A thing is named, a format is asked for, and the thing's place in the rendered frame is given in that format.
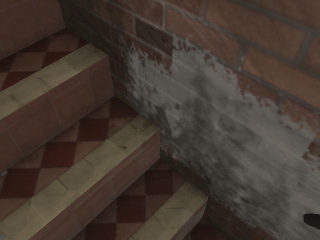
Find stairs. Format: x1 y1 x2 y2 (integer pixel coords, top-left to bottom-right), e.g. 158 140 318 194
0 0 208 240

